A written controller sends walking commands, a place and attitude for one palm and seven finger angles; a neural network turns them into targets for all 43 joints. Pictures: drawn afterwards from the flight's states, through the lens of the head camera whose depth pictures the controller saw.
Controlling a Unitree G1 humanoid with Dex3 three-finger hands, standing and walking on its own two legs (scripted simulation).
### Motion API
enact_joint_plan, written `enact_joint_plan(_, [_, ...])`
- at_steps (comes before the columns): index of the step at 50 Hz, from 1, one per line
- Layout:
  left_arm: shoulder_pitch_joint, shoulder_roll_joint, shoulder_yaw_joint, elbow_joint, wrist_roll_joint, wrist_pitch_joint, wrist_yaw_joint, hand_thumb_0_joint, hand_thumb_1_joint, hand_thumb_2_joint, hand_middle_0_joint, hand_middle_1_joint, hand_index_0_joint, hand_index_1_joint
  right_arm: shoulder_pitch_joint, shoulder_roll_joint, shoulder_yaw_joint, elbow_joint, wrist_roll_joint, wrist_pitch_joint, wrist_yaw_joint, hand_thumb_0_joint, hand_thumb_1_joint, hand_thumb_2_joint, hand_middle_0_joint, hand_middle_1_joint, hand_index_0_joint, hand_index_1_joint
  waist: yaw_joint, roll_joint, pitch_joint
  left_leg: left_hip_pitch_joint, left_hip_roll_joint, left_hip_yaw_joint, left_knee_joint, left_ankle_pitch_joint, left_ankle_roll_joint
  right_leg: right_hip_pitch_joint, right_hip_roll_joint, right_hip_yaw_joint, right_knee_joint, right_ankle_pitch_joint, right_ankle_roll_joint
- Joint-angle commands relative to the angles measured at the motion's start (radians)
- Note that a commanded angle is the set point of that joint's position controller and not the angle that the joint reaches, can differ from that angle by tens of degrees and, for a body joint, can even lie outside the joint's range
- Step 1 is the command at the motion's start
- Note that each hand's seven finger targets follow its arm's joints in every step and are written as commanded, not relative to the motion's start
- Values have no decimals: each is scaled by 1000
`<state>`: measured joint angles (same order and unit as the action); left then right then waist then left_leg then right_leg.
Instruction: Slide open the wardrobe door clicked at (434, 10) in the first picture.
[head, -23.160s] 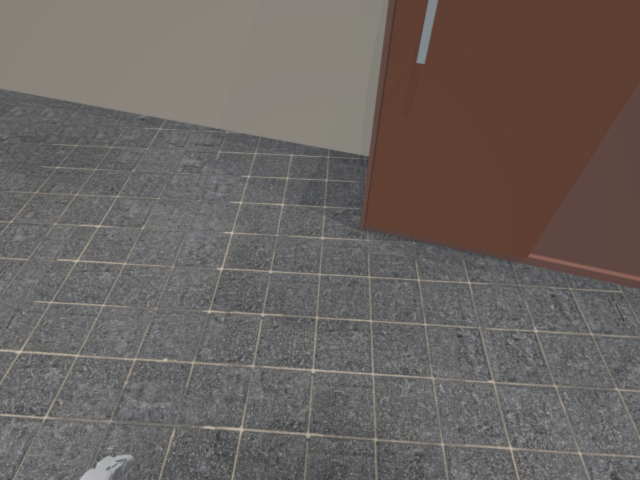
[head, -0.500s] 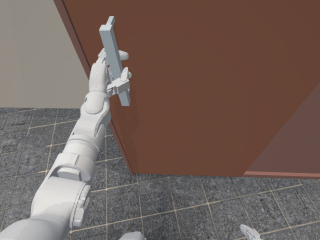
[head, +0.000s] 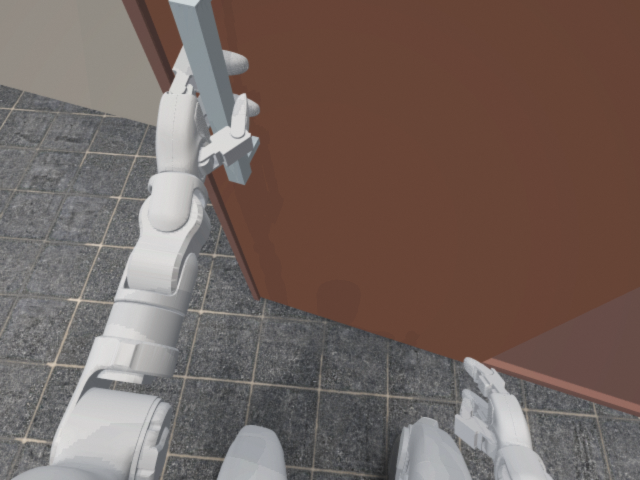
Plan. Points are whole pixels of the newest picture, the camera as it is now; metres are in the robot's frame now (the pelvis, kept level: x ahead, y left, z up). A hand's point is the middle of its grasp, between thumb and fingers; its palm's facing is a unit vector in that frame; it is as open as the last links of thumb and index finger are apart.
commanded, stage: step sideways, sliding the door along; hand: left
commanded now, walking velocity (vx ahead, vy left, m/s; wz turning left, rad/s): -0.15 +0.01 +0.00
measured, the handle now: (230, 94) +0.46 +0.22 +0.15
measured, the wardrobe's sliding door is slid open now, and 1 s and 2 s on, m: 0.01 0.25 0.47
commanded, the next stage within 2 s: none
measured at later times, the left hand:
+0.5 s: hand (326, 152) +0.40 +0.10 +0.15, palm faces +0.30 -0.95 +0.02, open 6.4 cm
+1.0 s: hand (465, 198) +0.38 -0.04 +0.15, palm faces -0.08 -1.00 -0.03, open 6.2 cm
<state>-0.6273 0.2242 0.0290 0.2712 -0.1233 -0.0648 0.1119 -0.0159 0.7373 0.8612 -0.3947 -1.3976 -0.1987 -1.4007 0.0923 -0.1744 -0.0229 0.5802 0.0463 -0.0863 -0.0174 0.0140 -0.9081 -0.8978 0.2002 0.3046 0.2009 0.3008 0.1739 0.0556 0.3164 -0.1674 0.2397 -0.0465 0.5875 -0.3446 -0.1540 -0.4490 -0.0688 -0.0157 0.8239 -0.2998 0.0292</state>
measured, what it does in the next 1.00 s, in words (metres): steps to the right: right foot, then left foot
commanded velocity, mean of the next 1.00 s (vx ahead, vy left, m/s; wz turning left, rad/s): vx -0.23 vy -0.13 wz -0.21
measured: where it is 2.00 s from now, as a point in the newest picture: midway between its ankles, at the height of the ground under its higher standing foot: outside the picture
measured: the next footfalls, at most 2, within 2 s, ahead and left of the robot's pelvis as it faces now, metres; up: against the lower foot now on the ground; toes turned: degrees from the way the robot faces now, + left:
right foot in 0.04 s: +0.13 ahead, -0.19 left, +0.00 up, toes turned -4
left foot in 0.24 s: +0.10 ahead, +0.05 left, +0.00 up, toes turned +9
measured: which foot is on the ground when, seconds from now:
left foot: down 0.00-0.06, up 0.08-0.22, down 0.24-1.00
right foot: up 0.00-0.02, down 0.04-0.24, up 0.26-0.56, down 0.58-0.84, up 0.86-1.00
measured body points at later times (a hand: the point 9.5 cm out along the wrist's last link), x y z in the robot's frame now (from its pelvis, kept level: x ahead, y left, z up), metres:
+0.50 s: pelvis +0.06 -0.07 +0.01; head +0.17 -0.06 +0.44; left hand +0.38 +0.15 +0.15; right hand +0.28 -0.24 -0.10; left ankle +0.00 +0.05 -0.72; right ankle +0.08 -0.22 -0.68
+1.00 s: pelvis +0.05 -0.12 +0.01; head +0.14 -0.10 +0.45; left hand +0.38 +0.01 +0.15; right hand +0.28 -0.32 -0.07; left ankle +0.06 +0.04 -0.72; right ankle +0.06 -0.25 -0.65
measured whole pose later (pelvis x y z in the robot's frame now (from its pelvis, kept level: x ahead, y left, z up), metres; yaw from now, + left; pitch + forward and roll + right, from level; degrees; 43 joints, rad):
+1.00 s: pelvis +0.05 -0.12 +0.01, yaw -3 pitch -2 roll -2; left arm -0.15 0.12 -0.18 -0.18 -0.03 -0.14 0.12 0.02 0.75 0.81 -0.38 -1.40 -0.22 -1.36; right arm 0.06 -0.19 -0.02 0.54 0.01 -0.09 0.04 0.02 -0.91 -0.90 0.20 0.30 0.20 0.30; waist 0.09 0.01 0.23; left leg -0.24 0.18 0.13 0.57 -0.28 -0.07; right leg -0.50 -0.01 -0.02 1.09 -0.49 0.03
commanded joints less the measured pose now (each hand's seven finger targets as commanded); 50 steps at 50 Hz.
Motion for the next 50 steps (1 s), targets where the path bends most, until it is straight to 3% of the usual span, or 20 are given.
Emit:
enact_joint_plan(1, [-440, -116, -219, -403, 57, -132, -86, 0, 900, 900, -450, -1400, -450, -1400, 0, -137, -45, -108, 18, -76, -14, 0, -900, -900, 200, 300, 200, 300, -191, 182, -616, 188, -20, 142, 185, 657, 212, 322, 51, -110, -317, 369, 3])
enact_joint_plan(3, [-349, -23, -171, -401, 81, -116, -66, 0, 900, 900, -450, -1400, -450, -1400, -11, -84, -29, -94, 12, -82, -41, 0, -900, -900, 200, 300, 200, 300, -196, -210, -644, -139, -198, 136, 415, -73, 191, 545, -207, 145, -296, 1116, -80])
enact_joint_plan(4, [-295, -10, -162, -437, 87, -104, -64, 0, 900, 900, -450, -1400, -450, -1400, -32, -72, -16, -98, -9, -91, -54, 0, -900, -900, 200, 300, 200, 300, -175, -244, -620, -221, -250, 65, 491, -324, 116, 513, -279, 201, -302, 1282, -97])
enact_joint_plan(6, [-275, -26, -157, -573, 65, -118, -58, 0, 900, 900, -450, -1400, -450, -1400, -28, -93, -30, -100, -4, -85, -70, 0, -900, -900, 200, 300, 200, 300, -158, -420, -653, -243, -210, -4, 567, -313, 136, 548, -281, 233, -245, 1172, -143])
enact_joint_plan(10, [-245, -176, -267, -659, 53, -156, -39, 0, 900, 900, -450, -1400, -450, -1400, -51, -102, -14, -81, -1, -102, -65, 0, -900, -900, 200, 300, 200, 300, -220, -288, -677, -14, -164, 79, -80, 133, 145, 461, -157, 46, -74, 979, -92])
enact_joint_plan(11, [-251, -191, -292, -696, 45, -171, -41, 0, 900, 900, -450, -1400, -450, -1400, -61, -127, -33, -105, -3, -97, -61, 0, -900, -900, 200, 300, 200, 300, -219, -199, -694, 219, -37, 4, -131, 598, 188, 256, -96, -2, -14, 681, -33])
enact_joint_plan(12, [-250, -213, -324, -732, 38, -178, -43, 0, 900, 900, -450, -1400, -450, -1400, -75, -169, -50, -134, -3, -101, -46, 0, -900, -900, 200, 300, 200, 300, -198, 81, -720, 441, 164, -173, -117, 1098, 273, -16, -13, -21, 119, 57, 1])
enact_joint_plan(13, [-237, -261, -358, -696, 51, -183, -52, 0, 900, 900, -450, -1400, -450, -1400, -25, -158, -56, -129, 7, -101, -9, 0, -900, -900, 200, 300, 200, 300, -183, 89, -784, 498, 219, -180, -33, 1305, 342, -80, 1, 31, 250, -258, -22])
enact_joint_plan(19, [-189, -305, -432, -759, 75, -161, -53, 0, 900, 900, -450, -1400, -450, -1400, 13, -133, -37, -138, -1, -143, 27, 0, -900, -900, 200, 300, 200, 300, -205, 191, -664, 553, 82, 68, -1, 1187, 273, -168, 27, -18, 173, -129, -14])
enact_joint_plan(28, [-32, -261, -438, -853, 87, -169, -66, 0, 900, 900, -450, -1400, -450, -1400, 11, -96, 15, -180, -12, -145, 34, 0, -900, -900, 200, 300, 200, 300, -203, 103, -600, 421, 86, 134, 180, 1199, 228, 101, 64, -95, -263, 193, 10])
enact_joint_plan(30, [14, -232, -410, -864, 100, -178, -70, 0, 900, 900, -450, -1400, -450, -1400, -19, -90, 23, -183, -8, -132, 32, 0, -900, -900, 200, 300, 200, 300, -195, -12, -598, 227, 57, 137, 292, 963, 202, 275, 7, -54, -309, 512, -2])
enact_joint_plan(32, [112, -173, -354, -835, 107, -174, -47, 0, 900, 900, -450, -1400, -450, -1400, -60, -89, 2, -187, -3, -112, 8, 0, -900, -900, 200, 300, 200, 300, -148, -404, -638, -169, -211, 123, 546, -191, 123, 547, -250, 320, -260, 1565, -196])
enact_joint_plan(33, [191, -176, -365, -824, 100, -170, -40, 0, 900, 900, -450, -1400, -450, -1400, -46, -78, -1, -204, -6, -113, 3, 0, -900, -900, 200, 300, 200, 300, -134, -446, -598, -254, -223, 27, 557, -403, 131, 556, -297, 354, -246, 1640, -195])
enact_joint_plan(37, [110, -216, -406, -978, 109, -242, -44, 0, 900, 900, -450, -1400, -450, -1400, -84, -49, 28, -148, -26, -91, 8, 0, -900, -900, 200, 300, 200, 300, -189, -209, -620, -160, -190, 70, 137, -172, 115, 525, -187, 191, -214, 1264, -177])
enact_joint_plan(39, [160, -207, -407, -961, 121, -267, -48, 0, 900, 900, -450, -1400, -450, -1400, -69, -50, 14, -159, -30, -61, 14, 0, -900, -900, 200, 300, 200, 300, -202, -233, -690, 28, -171, 128, -33, 157, 102, 451, -132, 106, -161, 1077, -141])
enact_joint_plan(41, [144, -219, -435, -962, 99, -265, -65, 0, 900, 900, -450, -1400, -450, -1400, -65, -100, -25, -175, -28, -56, 18, 0, -900, -900, 200, 300, 200, 300, -211, -108, -715, 365, 67, -10, -136, 813, 199, 126, -25, 23, -3, 491, -51])
enact_joint_plan(42, [172, -219, -439, -942, 97, -259, -71, 0, 900, 900, -450, -1400, -450, -1400, -67, -148, -40, -207, -19, -54, 30, 0, -900, -900, 200, 300, 200, 300, -186, 117, -742, 476, 302, -198, -112, 1264, 311, -77, 27, 31, 206, -193, -25])
enact_joint_plan(44, [149, -208, -371, -852, 131, -237, -56, 0, 900, 900, -450, -1400, -450, -1400, -74, -149, -37, -204, -31, -45, 50, 0, -900, -900, 200, 300, 200, 300, -189, 60, -657, 356, 314, -94, -100, 1228, 358, -131, 46, 96, 383, -302, -23])
enact_joint_plan(47, [60, -184, -327, -845, 124, -209, -56, 0, 900, 900, -450, -1400, -450, -1400, -65, -141, -36, -175, -36, -51, 51, 0, -900, -900, 200, 300, 200, 300, -191, 204, -589, 326, 271, -23, -114, 1061, 329, -174, -1, 69, 331, -226, 0])
enact_joint_plan(50, [89, -175, -300, -740, 124, -173, -64, 0, 900, 900, -450, -1400, -450, -1400, -53, -141, -41, -170, -38, -41, 50, 0, -900, -900, 200, 300, 200, 300, -186, 195, -568, 281, 227, 81, -127, 963, 264, -68, 17, 14, 163, -142, 5])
